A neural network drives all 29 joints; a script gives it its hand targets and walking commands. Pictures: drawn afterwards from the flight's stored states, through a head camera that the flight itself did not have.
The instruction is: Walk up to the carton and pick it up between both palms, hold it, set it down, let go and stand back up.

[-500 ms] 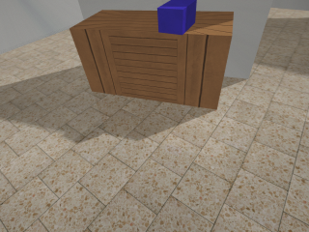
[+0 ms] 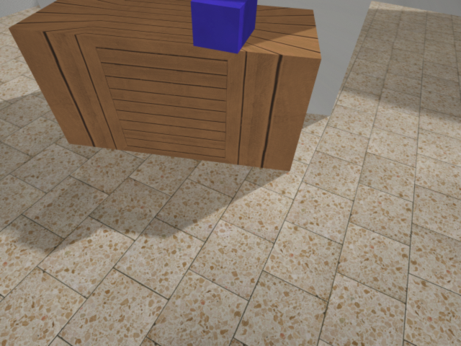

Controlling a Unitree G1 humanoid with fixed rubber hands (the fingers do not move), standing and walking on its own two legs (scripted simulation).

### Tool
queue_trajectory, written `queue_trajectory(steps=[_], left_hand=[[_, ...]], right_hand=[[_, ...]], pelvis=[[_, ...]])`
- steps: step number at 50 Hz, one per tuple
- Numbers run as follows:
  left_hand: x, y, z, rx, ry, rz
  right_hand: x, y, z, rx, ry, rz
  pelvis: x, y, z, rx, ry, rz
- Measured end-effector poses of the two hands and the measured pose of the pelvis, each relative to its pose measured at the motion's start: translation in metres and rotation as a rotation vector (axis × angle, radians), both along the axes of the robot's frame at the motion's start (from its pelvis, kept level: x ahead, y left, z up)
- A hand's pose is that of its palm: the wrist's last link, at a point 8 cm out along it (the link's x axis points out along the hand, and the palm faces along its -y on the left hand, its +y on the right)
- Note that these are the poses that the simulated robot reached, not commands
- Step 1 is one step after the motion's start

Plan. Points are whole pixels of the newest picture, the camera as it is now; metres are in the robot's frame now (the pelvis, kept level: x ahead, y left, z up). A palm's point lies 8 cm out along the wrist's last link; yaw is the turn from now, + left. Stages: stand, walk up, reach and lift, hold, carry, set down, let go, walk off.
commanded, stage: walk up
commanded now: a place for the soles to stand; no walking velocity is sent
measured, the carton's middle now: (226, 16) +1.39 +0.02 +0.02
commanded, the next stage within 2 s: none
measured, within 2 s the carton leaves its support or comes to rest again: neither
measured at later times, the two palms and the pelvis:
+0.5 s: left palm (118, 251) +0.34 +0.24 -0.08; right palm (374, 280) +0.29 -0.30 -0.11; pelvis +0.25 -0.03 +0.00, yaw -4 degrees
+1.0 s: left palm (117, 171) +0.57 +0.31 -0.10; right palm (321, 198) +0.48 -0.22 -0.08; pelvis +0.47 +0.06 +0.01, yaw -4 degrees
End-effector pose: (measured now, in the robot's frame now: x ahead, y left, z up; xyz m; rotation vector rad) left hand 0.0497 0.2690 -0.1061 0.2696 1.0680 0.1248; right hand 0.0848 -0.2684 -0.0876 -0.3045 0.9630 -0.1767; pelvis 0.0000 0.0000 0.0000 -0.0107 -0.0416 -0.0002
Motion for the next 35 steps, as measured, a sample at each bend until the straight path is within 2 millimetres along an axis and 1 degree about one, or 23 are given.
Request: queue_trajectory(steps=[2, 3, 5, 7, 9, 12, 15, 17, 18, 20, 22, 24, 26, 29, 32, 35], left_hand=[[0.053, 0.0, 0.011, -0.003, -0.08, -0.048], [0.077, -0.001, 0.015, -0.007, -0.11, -0.069], [0.119, -0.007, 0.022, -0.016, -0.155, -0.102], [0.155, -0.016, 0.027, -0.028, -0.184, -0.134], [0.189, -0.027, 0.03, -0.037, -0.203, -0.166], [0.238, -0.045, 0.031, -0.042, -0.223, -0.205], [0.285, -0.062, 0.029, -0.029, -0.255, -0.231], [0.31, -0.068, 0.025, -0.003, -0.28, -0.235], [0.316, -0.068, 0.023, 0.012, -0.283, -0.23], [0.317, -0.061, 0.023, 0.031, -0.263, -0.169], [0.306, -0.049, 0.026, 0.059, -0.209, -0.107], [0.292, -0.035, 0.029, 0.086, -0.138, -0.06], [0.28, -0.022, 0.031, 0.104, -0.071, -0.025], [0.269, -0.006, 0.031, 0.115, 0.013, 0.013], [0.273, 0.005, 0.027, 0.104, 0.064, 0.035], [0.29, 0.017, 0.018, 0.082, 0.085, 0.049]], right_hand=[[-0.016, -0.007, 0.001, -0.011, 0.069, -0.05], [-0.022, -0.009, 0.001, -0.014, 0.099, -0.071], [-0.03, -0.011, 0.0, -0.011, 0.149, -0.107], [-0.03, -0.011, -0.003, 0.001, 0.185, -0.134], [-0.023, -0.01, -0.008, 0.021, 0.208, -0.153], [-0.006, -0.01, -0.019, 0.052, 0.229, -0.177], [0.019, -0.014, -0.035, 0.077, 0.254, -0.19], [0.041, -0.018, -0.049, 0.087, 0.279, -0.173], [0.054, -0.019, -0.052, 0.094, 0.287, -0.155], [0.088, -0.021, -0.052, 0.101, 0.284, -0.106], [0.134, -0.025, -0.044, 0.098, 0.23, -0.063], [0.184, -0.028, -0.033, 0.094, 0.147, -0.024], [0.23, -0.028, -0.022, 0.089, 0.073, 0.012], [0.288, -0.021, -0.009, 0.092, -0.002, 0.048], [0.337, -0.005, -0.001, 0.098, -0.046, 0.079], [0.381, 0.015, 0.002, 0.097, -0.072, 0.106]], pelvis=[[0.018, 0.002, 0.005, 0.005, 0.001, -0.007], [0.027, 0.003, 0.007, 0.008, 0.002, -0.011], [0.046, 0.003, 0.009, 0.013, 0.005, -0.021], [0.065, 0.003, 0.01, 0.019, 0.009, -0.03], [0.085, 0.001, 0.009, 0.026, 0.012, -0.04], [0.118, -0.004, 0.004, 0.034, 0.015, -0.056], [0.156, -0.014, -0.006, 0.036, 0.022, -0.069], [0.178, -0.022, -0.017, 0.017, 0.017, -0.077], [0.186, -0.025, -0.019, 0.014, 0.009, -0.074], [0.204, -0.029, -0.016, 0.022, -0.003, -0.068], [0.221, -0.029, -0.01, 0.03, -0.01, -0.066], [0.238, -0.027, -0.002, 0.028, -0.011, -0.063], [0.255, -0.025, 0.003, 0.025, -0.008, -0.066], [0.28, -0.019, 0.008, 0.02, 0.001, -0.069], [0.307, -0.011, 0.009, 0.01, 0.009, -0.069], [0.336, 0.002, 0.005, -0.004, 0.014, -0.064]])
